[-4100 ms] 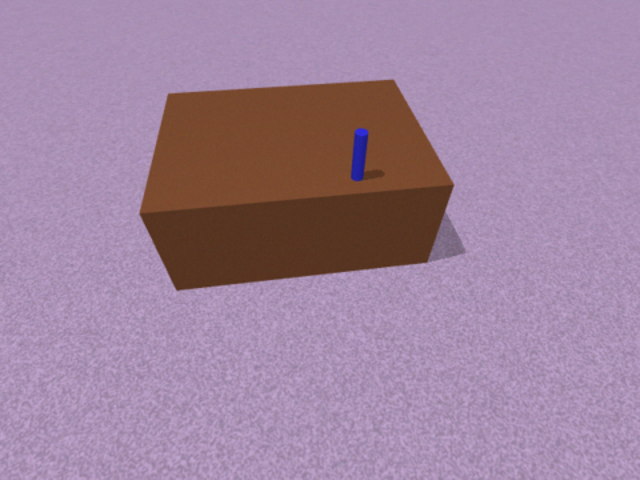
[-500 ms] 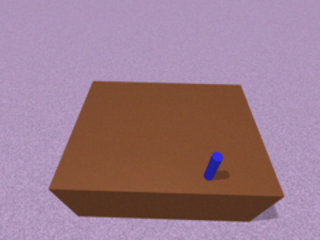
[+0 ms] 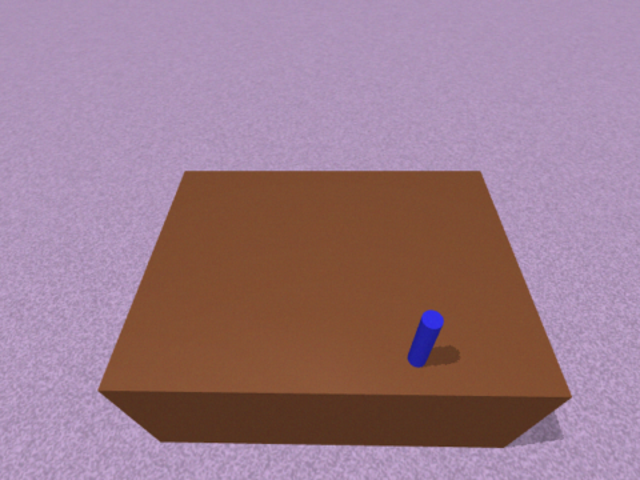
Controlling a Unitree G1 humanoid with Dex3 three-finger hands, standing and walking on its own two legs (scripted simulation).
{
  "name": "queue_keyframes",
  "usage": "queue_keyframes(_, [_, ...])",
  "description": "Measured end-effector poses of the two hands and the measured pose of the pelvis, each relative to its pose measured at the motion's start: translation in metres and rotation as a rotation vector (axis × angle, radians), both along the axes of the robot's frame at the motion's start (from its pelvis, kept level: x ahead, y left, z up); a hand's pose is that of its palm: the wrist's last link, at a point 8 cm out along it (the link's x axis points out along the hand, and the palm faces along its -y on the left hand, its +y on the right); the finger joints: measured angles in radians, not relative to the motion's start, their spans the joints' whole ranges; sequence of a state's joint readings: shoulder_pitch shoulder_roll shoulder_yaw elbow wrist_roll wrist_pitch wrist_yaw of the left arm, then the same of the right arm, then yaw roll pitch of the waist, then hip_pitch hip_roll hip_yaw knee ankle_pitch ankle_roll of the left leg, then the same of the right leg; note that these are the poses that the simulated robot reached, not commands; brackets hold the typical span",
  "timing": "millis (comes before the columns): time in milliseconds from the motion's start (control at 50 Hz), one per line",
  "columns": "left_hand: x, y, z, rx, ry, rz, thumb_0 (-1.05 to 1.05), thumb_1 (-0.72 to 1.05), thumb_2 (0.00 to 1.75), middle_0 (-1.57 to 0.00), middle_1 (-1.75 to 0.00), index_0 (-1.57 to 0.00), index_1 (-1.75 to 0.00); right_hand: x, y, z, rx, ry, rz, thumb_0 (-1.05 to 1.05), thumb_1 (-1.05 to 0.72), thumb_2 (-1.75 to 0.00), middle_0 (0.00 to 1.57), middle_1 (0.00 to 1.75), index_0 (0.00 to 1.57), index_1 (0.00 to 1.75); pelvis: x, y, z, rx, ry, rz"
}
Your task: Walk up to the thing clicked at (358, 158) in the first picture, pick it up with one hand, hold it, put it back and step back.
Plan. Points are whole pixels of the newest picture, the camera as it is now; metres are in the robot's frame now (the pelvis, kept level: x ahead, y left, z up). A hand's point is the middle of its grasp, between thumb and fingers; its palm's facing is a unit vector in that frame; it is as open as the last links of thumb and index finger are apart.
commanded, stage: walk up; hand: right
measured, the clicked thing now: (424, 340) +0.43 -0.21 -0.27
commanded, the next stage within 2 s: stand in 0.44 s
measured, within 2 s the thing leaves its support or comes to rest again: neither
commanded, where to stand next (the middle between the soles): +0.03 +0.01 m, yaw -1 degrees
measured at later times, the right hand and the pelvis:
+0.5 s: hand out of the picture +0.07 -0.25 -0.16, palm faces +0.00 +0.95 -0.32, open 7.4 cm; pelvis +0.00 +0.00 +0.00, yaw +0 degrees
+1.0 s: hand out of the picture +0.08 -0.26 -0.16, palm faces -0.02 +0.95 -0.33, open 7.4 cm; pelvis +0.00 -0.01 +0.00, yaw +0 degrees
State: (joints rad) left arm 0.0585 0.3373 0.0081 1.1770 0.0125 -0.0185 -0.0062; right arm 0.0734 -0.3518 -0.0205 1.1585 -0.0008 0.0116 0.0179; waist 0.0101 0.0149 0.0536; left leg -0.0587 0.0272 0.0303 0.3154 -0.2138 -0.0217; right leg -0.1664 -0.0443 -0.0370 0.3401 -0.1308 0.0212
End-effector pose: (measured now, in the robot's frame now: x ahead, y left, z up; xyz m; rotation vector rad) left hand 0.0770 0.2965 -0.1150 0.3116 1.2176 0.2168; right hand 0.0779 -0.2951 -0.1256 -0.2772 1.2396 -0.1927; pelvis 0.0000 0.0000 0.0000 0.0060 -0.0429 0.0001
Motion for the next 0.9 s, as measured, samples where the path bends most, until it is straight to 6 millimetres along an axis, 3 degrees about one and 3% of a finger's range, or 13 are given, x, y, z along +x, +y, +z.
queue_keyframes(300, [0.012,-0.001,-0.001,-0.006,-0.013,-0.019,0.01,0.90,0.90,-0.20,-0.30,-0.21,-0.30,-0.024,-0.003,0.000,-0.015,0.044,-0.029,0.01,-0.90,-0.90,0.21,0.30,0.20,0.30,0.002,0.001,0.000,0.000,0.000,-0.007])
queue_keyframes(520, [0.013,0.000,-0.001,-0.008,-0.015,-0.024,0.01,0.90,0.90,-0.20,-0.30,-0.21,-0.30,-0.015,0.000,0.001,-0.013,0.019,-0.012,0.01,-0.90,-0.90,0.21,0.30,0.20,0.30,0.003,0.002,0.000,0.001,0.000,-0.006])
queue_keyframes(900, [-0.008,-0.004,-0.001,-0.001,0.014,-0.009,0.01,0.90,0.90,-0.20,-0.30,-0.21,-0.30,-0.001,-0.008,0.004,-0.015,-0.014,0.019,0.00,-0.90,-0.90,0.21,0.30,0.21,0.30,0.002,-0.007,0.001,0.000,-0.002,0.002])
